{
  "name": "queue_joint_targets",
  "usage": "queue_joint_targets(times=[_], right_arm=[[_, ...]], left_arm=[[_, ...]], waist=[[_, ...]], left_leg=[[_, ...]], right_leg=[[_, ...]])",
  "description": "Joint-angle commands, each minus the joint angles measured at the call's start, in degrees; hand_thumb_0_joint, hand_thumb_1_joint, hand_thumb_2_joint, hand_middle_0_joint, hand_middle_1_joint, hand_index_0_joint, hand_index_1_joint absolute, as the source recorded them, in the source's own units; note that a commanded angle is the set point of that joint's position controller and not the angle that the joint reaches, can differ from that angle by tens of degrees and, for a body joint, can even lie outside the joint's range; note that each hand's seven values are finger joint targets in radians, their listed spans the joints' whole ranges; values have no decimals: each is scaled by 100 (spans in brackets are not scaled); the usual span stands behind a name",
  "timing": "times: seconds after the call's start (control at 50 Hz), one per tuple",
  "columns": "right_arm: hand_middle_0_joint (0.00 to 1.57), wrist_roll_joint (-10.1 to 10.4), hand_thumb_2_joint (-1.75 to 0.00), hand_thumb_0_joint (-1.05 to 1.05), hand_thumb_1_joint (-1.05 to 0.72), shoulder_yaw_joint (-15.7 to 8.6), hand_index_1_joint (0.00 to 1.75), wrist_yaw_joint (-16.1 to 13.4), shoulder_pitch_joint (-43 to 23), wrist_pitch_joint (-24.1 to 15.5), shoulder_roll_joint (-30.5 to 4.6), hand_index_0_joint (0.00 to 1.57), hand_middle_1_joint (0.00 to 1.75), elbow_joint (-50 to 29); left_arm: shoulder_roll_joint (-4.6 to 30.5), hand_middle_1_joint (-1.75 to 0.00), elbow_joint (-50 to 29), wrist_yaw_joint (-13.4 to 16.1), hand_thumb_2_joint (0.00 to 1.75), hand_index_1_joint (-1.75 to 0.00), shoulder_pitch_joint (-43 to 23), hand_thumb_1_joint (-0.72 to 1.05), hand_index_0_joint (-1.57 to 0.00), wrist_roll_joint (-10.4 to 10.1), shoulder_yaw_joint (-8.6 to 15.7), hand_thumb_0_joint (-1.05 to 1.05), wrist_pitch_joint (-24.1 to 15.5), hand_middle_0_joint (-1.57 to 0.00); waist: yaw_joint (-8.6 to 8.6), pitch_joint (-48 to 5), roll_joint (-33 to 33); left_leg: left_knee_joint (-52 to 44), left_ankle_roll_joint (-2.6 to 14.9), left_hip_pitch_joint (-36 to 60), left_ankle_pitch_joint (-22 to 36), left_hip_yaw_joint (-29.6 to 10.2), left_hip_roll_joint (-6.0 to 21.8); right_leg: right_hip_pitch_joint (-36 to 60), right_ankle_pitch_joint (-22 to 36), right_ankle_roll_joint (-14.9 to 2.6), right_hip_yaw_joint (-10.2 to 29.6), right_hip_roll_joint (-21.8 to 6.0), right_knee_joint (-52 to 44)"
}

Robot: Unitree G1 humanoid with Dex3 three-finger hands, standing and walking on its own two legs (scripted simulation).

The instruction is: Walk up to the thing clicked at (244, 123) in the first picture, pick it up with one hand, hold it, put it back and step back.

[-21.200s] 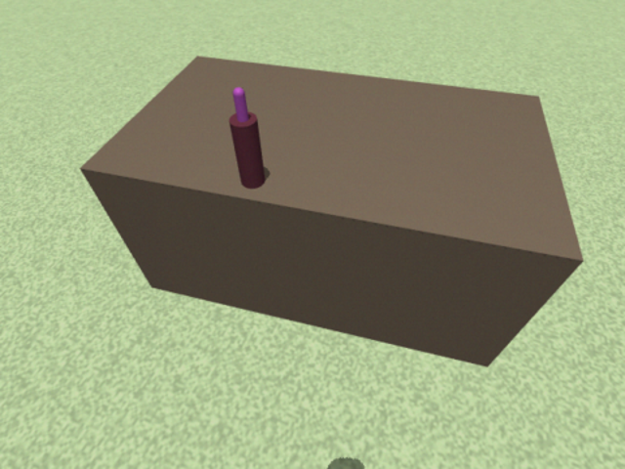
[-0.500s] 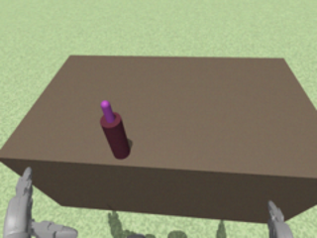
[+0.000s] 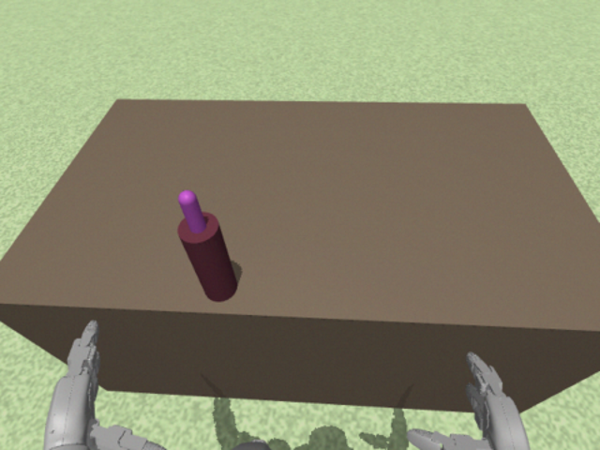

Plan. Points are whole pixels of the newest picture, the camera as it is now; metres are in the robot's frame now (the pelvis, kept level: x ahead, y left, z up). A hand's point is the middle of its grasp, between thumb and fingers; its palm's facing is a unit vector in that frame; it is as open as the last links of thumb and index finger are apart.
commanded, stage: home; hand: left
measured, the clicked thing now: (206, 247) +0.41 +0.20 -0.01
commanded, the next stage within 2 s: none
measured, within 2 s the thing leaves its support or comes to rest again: neither
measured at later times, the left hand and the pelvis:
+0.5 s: hand (183, 416) +0.17 +0.19 -0.07, palm faces +0.11 -0.96 -0.25, open 17.5 cm; pelvis +0.00 +0.01 -0.01, yaw -1 degrees
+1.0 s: hand (186, 425) +0.16 +0.19 -0.07, palm faces +0.12 -0.95 -0.27, open 17.5 cm; pelvis +0.00 +0.01 -0.01, yaw +0 degrees
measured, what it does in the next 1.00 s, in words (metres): stands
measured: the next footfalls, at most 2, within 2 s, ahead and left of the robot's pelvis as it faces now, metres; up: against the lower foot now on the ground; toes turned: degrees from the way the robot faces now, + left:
none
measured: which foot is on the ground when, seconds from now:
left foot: down 0.00-1.00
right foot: down 0.00-1.00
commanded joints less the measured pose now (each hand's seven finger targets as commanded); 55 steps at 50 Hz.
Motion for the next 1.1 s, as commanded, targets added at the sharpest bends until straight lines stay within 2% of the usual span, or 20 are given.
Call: queue_joint_targets(times=[0.0, 0.04, 0.12, 0.26, 0.28, 0.3, 0.32, 0.34, 0.36, 0.4, 0.44, 0.52, 0.54, 0.66, 0.7, 0.8, 0.84, 0.98, 1.0, 1.08], right_arm=[[17, -45, -73, 0, -60, -609, 25, -69, 314, -270, -796, 17, 25, -662], [18, -34, -79, 0, -71, -504, 27, -27, 173, -286, -729, 18, 27, -749], [20, -28, -89, 0, -87, -329, 30, -29, -154, -230, -606, 20, 30, -1060], [20, -85, -90, 0, -90, -275, 30, -64, -279, -74, -562, 20, 30, -1297], [20, -89, -90, 0, -90, -288, 30, -63, -180, -53, -584, 20, 30, -1227], [20, -44, -90, 0, -90, -350, 30, -112, -250, 31, -876, 20, 30, 162], [20, -40, -90, 0, -90, -297, 30, -119, -300, 16, -822, 20, 30, -41], [20, -24, -90, 0, -90, -249, 30, -117, -408, -37, -762, 20, 30, -113], [20, -20, -90, 0, -90, -246, 30, -120, -478, -54, -762, 20, 30, -26], [20, -13, -90, 0, -90, -249, 30, -149, -599, -41, -816, 20, 30, 194], [20, -17, -90, 0, -90, -271, 30, -164, -739, -61, -844, 20, 30, 233], [20, -40, -90, 0, -90, -281, 30, -241, -805, -148, -835, 20, 30, 444], [20, -43, -90, 0, -90, -263, 30, -251, -840, -172, -831, 20, 30, 475], [20, -71, -90, 0, -90, -252, 30, -340, -942, -330, -825, 20, 30, 657], [20, -72, -90, 0, -90, -230, 30, -342, -1001, -363, -812, 20, 30, 693], [20, -86, -90, 0, -90, -229, 30, -360, -1050, -472, -829, 20, 30, 759], [20, -76, -90, 0, -90, -219, 30, -378, -1044, -507, -800, 20, 30, 753], [20, -88, -90, 0, -90, -193, 30, -416, -1074, -620, -805, 20, 30, 796], [20, -92, -90, 0, -90, -202, 30, -426, -1070, -627, -796, 20, 30, 780], [20, -109, -90, 0, -90, -197, 30, -446, -1045, -687, -798, 20, 30, 822]], left_arm=[[566, -6, -678, -29, 6, -5, -132, -54, -5, 49, -57, 0, -186, -5], [381, -5, -425, -49, 5, -5, -216, -56, -5, 73, -335, 0, -65, -5], [449, -5, -347, 3, 4, -5, -598, -57, -5, 109, -430, 0, 25, -5], [355, -5, -124, 130, 4, -5, -534, -57, -5, 134, -645, 0, 184, -5], [362, -5, -112, 143, 4, -5, -510, -57, -5, 131, -662, 0, 207, -5], [663, -5, -330, 292, 4, -5, -181, -58, -5, 141, -296, 0, 288, -5], [310, -5, -185, 274, 4, -5, 0, -58, -5, 149, -693, 0, 361, -5], [122, -5, -213, 266, 6, -5, -50, -55, -5, 136, -947, 0, 420, -5], [57, -5, -263, 305, 4, -5, -103, -58, -5, 132, -985, 0, 461, -5], [134, -5, -109, 363, 4, -5, -239, -58, -5, 153, -979, 0, 496, -5], [242, -5, -329, 386, 5, -5, -376, -56, -5, 165, -918, 0, 480, -5], [341, -5, -456, 438, 4, -5, -445, -58, -5, 193, -817, 0, 577, -5], [275, -5, -449, 453, 4, -5, -476, -58, -5, 203, -916, 0, 628, -5], [278, -5, -517, 504, 4, -5, -449, -57, -5, 225, -872, 0, 815, -5], [326, -5, -522, 536, 4, -5, -415, -57, -5, 222, -847, 0, 880, -5], [270, -5, -544, 534, 3, -4, -502, -58, -5, 231, -880, 0, 1012, -5], [310, -5, -476, 524, 4, -4, -331, -58, -5, 233, -806, 0, 1068, -5], [274, -5, -698, 513, 3, -4, -552, -58, -5, 233, -890, 0, 1178, -5], [336, -4, -714, 512, 3, -4, -541, -58, -5, 232, -793, 0, 1184, -5], [287, -5, -776, 506, 4, -5, -450, -58, -5, 248, -857, 0, 1242, -5]], waist=[[-237, -562, 23], [-250, -456, -27], [-159, -630, 96], [-31, -1015, 320], [-45, -922, 368], [-40, -847, 458], [-161, -730, 313], [-224, -564, 245], [-225, -592, 248], [-301, -329, 135], [-297, -374, 67], [-287, -745, -2], [-306, -663, -9], [-286, -771, 11], [-211, -599, 193], [-255, -448, 140], [-227, -500, 12], [-276, -422, 126], [-285, -570, 57], [-278, -704, 159]], left_leg=[[-521, 150, 878, 1177, 210, -145], [-520, 134, 809, 1109, 169, -114], [-512, 105, 717, 992, 143, -84], [-439, 54, 710, 1369, 106, -50], [-437, 54, 688, 1363, 122, -49], [-346, 40, 744, 1241, -18, -11], [-387, 57, 755, 1209, -33, 10], [-426, 49, 686, 1061, -22, 24], [-443, 44, 694, 1025, -73, 53], [-444, 54, 535, 833, -44, 49], [-391, 73, 503, 728, -17, 34], [-255, 95, 647, 1016, 0, 20], [-265, 99, 644, 1013, -4, 23], [-316, 110, 670, 755, -20, 19], [-361, 87, 531, 693, -15, 4], [-454, 86, 458, 293, -47, 12], [-341, 117, 436, 454, 29, -20], [-359, 119, 407, 263, 31, -31], [-300, 133, 422, 362, 26, -42], [-278, 118, 535, 529, 13, -36]], right_leg=[[-241, 1619, 38, -23, 123, -817], [-346, 1480, 20, -67, 151, -775], [-260, 1310, -9, -65, 138, -706], [-5, 1612, -48, -66, 148, -507], [-21, 1622, -52, -65, 146, -516], [-92, 1511, -40, -142, 248, -508], [-191, 1469, -33, -152, 264, -556], [-280, 1364, -35, -163, 272, -572], [-262, 1347, -44, -174, 275, -545], [-395, 1205, -32, -185, 285, -612], [-410, 1113, -17, -166, 266, -673], [-257, 1401, 3, -138, 256, -636], [-279, 1402, 4, -143, 253, -629], [-251, 1141, -17, -143, 249, -693], [-292, 1055, -40, -146, 244, -701], [-406, 680, -43, -177, 262, -776], [-355, 857, -20, -114, 235, -840], [-454, 675, -32, -97, 224, -861], [-355, 789, -12, -88, 217, -867], [-319, 953, -18, -101, 233, -777]])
